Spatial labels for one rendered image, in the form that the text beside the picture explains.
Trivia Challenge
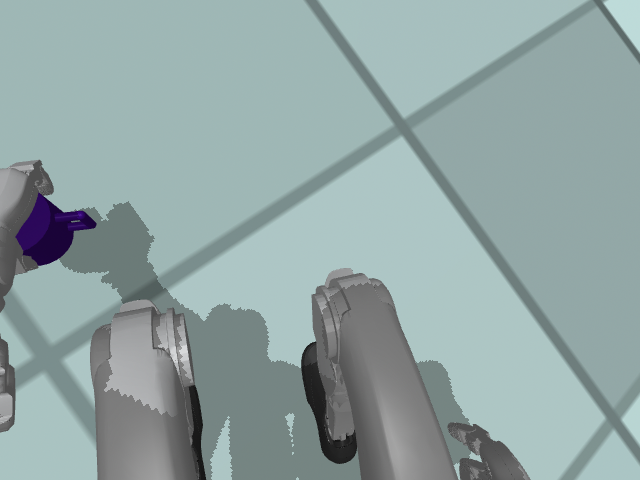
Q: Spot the right robot foot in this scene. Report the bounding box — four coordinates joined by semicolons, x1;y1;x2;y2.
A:
301;342;357;464

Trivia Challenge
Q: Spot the mug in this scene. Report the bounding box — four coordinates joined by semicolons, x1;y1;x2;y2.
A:
15;192;96;266

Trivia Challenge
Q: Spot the left robot foot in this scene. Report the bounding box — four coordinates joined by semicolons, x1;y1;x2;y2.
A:
189;385;206;480

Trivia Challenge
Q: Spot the left robot arm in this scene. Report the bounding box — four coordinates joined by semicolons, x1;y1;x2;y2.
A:
0;227;18;432

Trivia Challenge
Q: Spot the left robot hand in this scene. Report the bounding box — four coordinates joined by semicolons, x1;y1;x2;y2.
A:
0;160;54;275

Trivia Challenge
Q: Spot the right robot hand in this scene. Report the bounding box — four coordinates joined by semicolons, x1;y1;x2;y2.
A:
448;422;530;480

